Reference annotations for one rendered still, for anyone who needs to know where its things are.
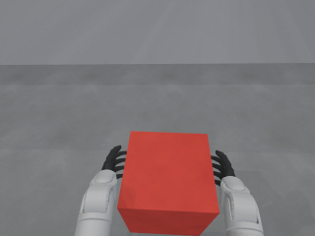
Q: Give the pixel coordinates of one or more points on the left robot hand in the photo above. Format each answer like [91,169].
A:
[111,161]

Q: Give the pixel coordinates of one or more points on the right robot hand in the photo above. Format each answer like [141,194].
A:
[224,166]

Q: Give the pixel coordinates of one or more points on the left robot forearm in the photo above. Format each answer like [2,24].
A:
[97,206]

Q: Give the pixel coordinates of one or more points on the carton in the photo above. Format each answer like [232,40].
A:
[168,184]

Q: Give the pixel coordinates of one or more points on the right robot forearm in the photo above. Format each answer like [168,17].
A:
[241,212]

